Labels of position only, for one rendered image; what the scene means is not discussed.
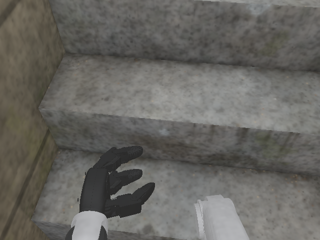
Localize left robot hand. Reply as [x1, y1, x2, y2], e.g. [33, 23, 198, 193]
[77, 146, 155, 219]

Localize robot left forearm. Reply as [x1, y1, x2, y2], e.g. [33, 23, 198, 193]
[65, 210, 109, 240]

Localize right robot thigh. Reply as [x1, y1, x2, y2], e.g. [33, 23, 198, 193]
[193, 194, 250, 240]

